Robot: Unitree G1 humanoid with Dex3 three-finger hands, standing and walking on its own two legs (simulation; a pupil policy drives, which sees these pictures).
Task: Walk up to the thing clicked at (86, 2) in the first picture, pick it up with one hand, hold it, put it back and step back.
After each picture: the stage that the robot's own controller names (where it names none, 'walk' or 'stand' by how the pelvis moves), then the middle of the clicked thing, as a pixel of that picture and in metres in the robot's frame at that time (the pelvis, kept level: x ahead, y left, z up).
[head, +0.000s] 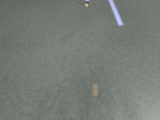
stand; (87, 2) +2.25 -0.04 -0.72
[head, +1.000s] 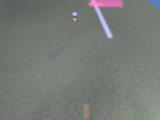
walk; (74, 17) +2.10 +0.23 -0.71
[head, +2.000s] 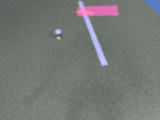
walk; (58, 35) +1.44 +0.39 -0.72
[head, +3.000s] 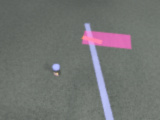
walk; (56, 70) +0.91 +0.31 -0.71
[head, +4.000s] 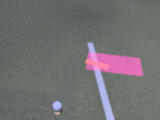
walk; (57, 108) +0.54 +0.20 -0.70
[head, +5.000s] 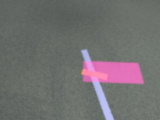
stand; out of the picture +0.33 +0.16 -0.70
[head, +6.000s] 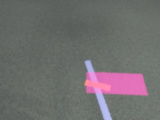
stand; out of the picture +0.29 +0.17 -0.72
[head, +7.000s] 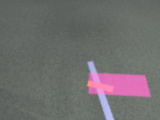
stand; out of the picture +0.30 +0.16 -0.73
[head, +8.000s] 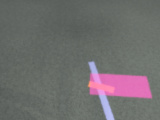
stand; out of the picture +0.29 +0.16 -0.73
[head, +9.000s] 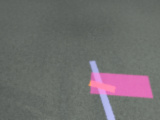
stand; out of the picture +0.29 +0.16 -0.73
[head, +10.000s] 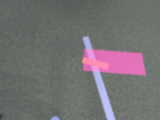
go down; out of the picture +0.32 +0.16 -0.68
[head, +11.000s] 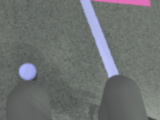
go down; (29, 73) +0.38 +0.20 -0.29
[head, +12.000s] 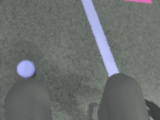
close in; (27, 71) +0.39 +0.20 -0.28
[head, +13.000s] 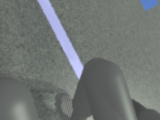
close; out of the picture +0.38 +0.23 -0.22
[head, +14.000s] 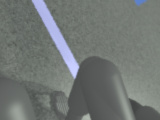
close; out of the picture +0.38 +0.25 -0.21
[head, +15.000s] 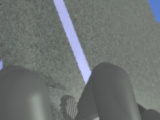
lift; out of the picture +0.33 +0.23 -0.19
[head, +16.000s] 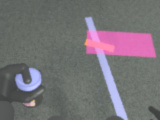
lift; (30, 88) +0.31 +0.18 +0.00
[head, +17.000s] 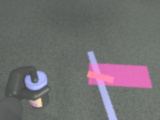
hold; (38, 90) +0.32 +0.17 +0.01
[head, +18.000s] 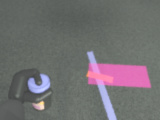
hold; (40, 93) +0.31 +0.16 +0.00
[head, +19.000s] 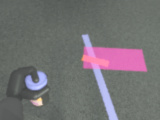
crouch; (38, 89) +0.33 +0.16 -0.04
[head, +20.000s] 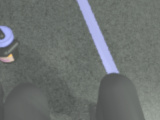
lower; (5, 46) +0.45 +0.22 -0.09
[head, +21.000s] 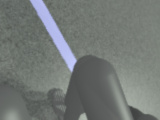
lower; out of the picture +0.42 +0.27 -0.22
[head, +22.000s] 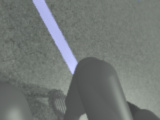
lower; out of the picture +0.41 +0.27 -0.23
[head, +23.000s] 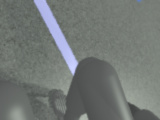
lower; out of the picture +0.41 +0.27 -0.23
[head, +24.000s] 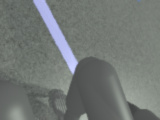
lower; out of the picture +0.41 +0.27 -0.23
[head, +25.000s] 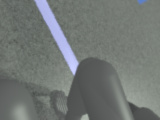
open; out of the picture +0.40 +0.23 -0.23
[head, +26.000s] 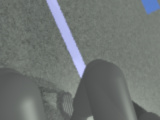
stand; out of the picture +0.38 +0.23 -0.22
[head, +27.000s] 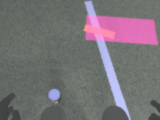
walk; (55, 96) +0.37 +0.16 -0.51
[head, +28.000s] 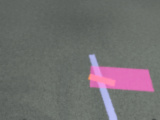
stand; out of the picture +0.33 +0.15 -0.67
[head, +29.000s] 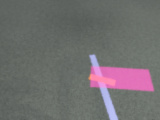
stand; out of the picture +0.34 +0.15 -0.67
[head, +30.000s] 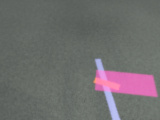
stand; out of the picture +0.35 +0.13 -0.72
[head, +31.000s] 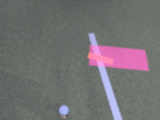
walk; (64, 111) +0.39 +0.10 -0.71
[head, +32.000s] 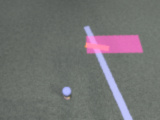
walk; (67, 93) +0.58 +0.17 -0.70
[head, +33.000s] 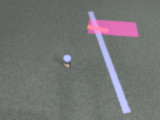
walk; (67, 61) +0.91 +0.15 -0.70
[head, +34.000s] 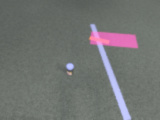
stand; (70, 69) +0.95 +0.14 -0.72
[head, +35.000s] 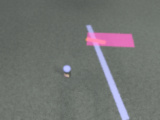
stand; (67, 71) +0.95 +0.17 -0.73
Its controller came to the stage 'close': yes
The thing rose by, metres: 0.71
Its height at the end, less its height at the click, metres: +0.00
